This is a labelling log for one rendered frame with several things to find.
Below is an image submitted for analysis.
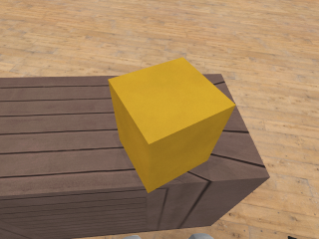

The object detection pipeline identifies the carton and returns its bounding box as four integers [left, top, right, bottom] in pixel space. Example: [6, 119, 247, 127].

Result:
[108, 57, 236, 193]

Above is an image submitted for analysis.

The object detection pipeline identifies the pedestal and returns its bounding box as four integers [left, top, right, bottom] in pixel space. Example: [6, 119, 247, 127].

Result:
[0, 74, 270, 239]

